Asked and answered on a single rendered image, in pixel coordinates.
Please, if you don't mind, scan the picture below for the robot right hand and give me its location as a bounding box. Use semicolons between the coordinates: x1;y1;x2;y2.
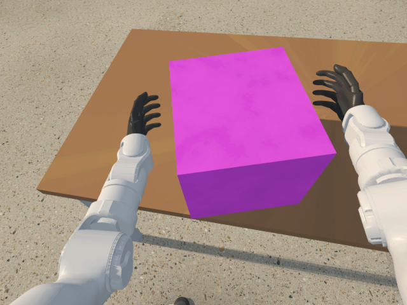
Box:
312;64;365;121

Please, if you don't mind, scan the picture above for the robot right forearm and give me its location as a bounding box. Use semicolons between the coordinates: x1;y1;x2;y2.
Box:
341;105;407;191

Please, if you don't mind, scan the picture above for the table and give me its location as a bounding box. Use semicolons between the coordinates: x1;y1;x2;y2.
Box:
36;29;407;252

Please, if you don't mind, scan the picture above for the robot left forearm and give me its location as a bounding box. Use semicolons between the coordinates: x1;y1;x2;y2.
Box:
58;133;153;277

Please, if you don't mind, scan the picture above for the right robot upper arm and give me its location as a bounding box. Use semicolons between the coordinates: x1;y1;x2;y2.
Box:
357;180;407;305

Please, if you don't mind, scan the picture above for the left robot upper arm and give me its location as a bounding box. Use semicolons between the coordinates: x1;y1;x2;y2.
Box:
9;229;134;305

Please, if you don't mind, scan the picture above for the robot left hand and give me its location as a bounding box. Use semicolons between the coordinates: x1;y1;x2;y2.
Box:
127;91;161;135

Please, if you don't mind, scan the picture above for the carton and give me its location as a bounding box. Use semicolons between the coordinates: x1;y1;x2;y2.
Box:
169;47;336;219

